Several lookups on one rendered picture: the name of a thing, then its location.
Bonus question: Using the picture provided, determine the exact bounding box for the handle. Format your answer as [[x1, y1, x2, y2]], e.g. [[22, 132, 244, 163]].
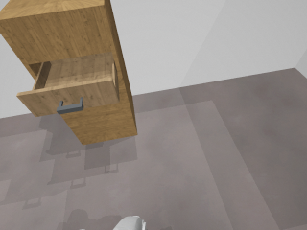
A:
[[57, 97, 84, 115]]

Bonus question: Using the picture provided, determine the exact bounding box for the left robot thigh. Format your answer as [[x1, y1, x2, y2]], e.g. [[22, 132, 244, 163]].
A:
[[113, 216, 147, 230]]

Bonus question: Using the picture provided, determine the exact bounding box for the drawer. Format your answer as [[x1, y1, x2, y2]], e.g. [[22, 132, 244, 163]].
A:
[[16, 52, 120, 117]]

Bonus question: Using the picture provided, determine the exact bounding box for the cabinet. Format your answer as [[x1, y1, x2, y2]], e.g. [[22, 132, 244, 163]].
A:
[[0, 0, 138, 145]]

